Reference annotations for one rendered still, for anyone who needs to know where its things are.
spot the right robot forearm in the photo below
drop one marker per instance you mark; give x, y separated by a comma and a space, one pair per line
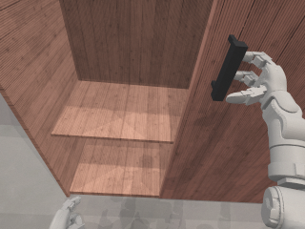
286, 133

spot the robot right hand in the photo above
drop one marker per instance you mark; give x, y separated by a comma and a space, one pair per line
272, 79

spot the wardrobe door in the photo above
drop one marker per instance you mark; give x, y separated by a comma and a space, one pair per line
221, 150

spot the robot left hand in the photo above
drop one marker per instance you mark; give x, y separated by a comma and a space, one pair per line
63, 218

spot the handle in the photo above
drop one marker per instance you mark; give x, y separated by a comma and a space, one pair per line
232, 61

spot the right robot upper arm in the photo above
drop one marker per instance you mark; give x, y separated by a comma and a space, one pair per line
283, 208

